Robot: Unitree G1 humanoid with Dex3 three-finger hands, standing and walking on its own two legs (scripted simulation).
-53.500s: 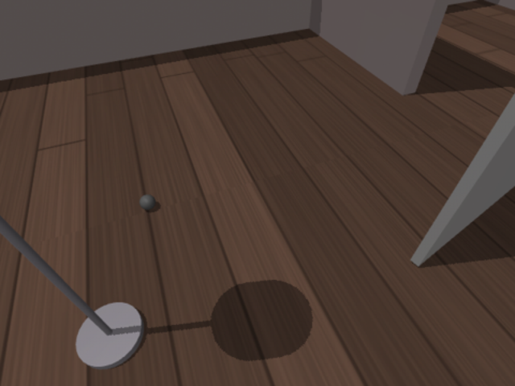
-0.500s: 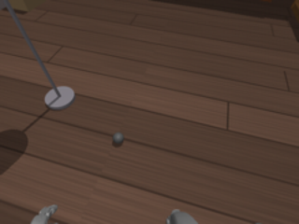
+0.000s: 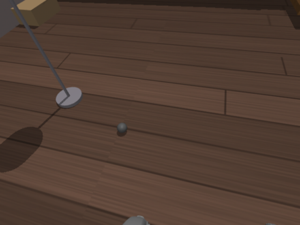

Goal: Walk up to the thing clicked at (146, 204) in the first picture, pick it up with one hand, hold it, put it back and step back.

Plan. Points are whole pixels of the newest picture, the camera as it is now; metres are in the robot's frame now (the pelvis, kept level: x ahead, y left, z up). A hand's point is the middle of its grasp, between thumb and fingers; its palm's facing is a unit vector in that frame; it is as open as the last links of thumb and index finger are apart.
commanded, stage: step back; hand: left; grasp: from above
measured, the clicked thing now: (122, 127) +0.90 +0.30 -0.72
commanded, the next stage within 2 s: stand in 1.60 s
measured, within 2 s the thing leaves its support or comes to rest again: neither
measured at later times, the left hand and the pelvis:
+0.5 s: hand out of the picture -0.11 +0.24 -0.15, palm faces +0.01 -0.91 -0.42, open 7.4 cm; pelvis -0.18 -0.03 -0.01, yaw +1 degrees
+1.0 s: hand out of the picture -0.19 +0.26 -0.14, palm faces +0.06 -0.91 -0.40, open 7.4 cm; pelvis -0.23 -0.03 +0.00, yaw +4 degrees
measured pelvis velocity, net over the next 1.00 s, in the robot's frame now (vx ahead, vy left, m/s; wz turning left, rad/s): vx -0.23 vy -0.03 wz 0.07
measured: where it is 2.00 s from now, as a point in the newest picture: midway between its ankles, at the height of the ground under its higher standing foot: outside the picture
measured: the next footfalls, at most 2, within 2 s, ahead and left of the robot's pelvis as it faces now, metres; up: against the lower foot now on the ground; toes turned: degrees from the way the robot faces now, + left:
left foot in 0.14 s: -0.03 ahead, +0.12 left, +0.00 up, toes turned +2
right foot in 0.44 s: -0.14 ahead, -0.13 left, +0.00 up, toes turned +4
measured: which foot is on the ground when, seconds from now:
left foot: up 0.00-0.12, down 0.14-0.46, up 0.48-0.74, down 0.76-1.00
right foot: down 0.00-0.16, up 0.18-0.42, down 0.44-1.00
